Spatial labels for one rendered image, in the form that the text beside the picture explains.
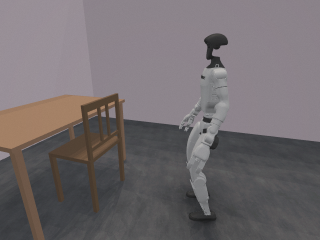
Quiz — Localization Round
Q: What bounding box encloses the robot head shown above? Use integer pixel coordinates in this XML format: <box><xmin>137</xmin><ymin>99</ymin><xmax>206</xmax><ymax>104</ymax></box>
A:
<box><xmin>204</xmin><ymin>33</ymin><xmax>228</xmax><ymax>69</ymax></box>

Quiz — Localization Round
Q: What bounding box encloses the robot left upper arm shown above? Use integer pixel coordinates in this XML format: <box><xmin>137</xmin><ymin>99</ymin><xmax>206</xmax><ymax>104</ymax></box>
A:
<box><xmin>211</xmin><ymin>68</ymin><xmax>230</xmax><ymax>112</ymax></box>

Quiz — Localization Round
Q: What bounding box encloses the table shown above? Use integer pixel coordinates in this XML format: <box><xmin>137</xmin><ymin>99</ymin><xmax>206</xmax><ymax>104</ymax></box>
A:
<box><xmin>0</xmin><ymin>94</ymin><xmax>126</xmax><ymax>240</ymax></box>

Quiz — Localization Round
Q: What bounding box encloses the chair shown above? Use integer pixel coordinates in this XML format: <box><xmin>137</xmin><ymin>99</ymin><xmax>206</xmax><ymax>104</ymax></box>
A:
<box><xmin>48</xmin><ymin>93</ymin><xmax>125</xmax><ymax>213</ymax></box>

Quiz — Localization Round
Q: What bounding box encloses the robot left forearm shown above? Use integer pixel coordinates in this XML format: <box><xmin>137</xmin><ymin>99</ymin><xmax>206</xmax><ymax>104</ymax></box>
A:
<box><xmin>201</xmin><ymin>102</ymin><xmax>228</xmax><ymax>147</ymax></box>

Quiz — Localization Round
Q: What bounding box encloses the robot left shin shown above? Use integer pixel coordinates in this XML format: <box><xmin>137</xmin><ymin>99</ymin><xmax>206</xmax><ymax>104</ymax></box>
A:
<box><xmin>190</xmin><ymin>177</ymin><xmax>210</xmax><ymax>216</ymax></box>

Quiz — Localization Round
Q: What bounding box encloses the robot left hand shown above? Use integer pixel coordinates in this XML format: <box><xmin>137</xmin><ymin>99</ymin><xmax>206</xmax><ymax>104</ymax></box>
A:
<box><xmin>186</xmin><ymin>143</ymin><xmax>210</xmax><ymax>174</ymax></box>

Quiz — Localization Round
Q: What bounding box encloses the robot right forearm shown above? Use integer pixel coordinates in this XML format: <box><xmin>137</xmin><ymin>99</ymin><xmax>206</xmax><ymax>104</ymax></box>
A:
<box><xmin>190</xmin><ymin>97</ymin><xmax>202</xmax><ymax>117</ymax></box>

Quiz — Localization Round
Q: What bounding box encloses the robot right hand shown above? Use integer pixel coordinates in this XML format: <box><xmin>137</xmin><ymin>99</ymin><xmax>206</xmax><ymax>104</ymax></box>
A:
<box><xmin>179</xmin><ymin>114</ymin><xmax>195</xmax><ymax>132</ymax></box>

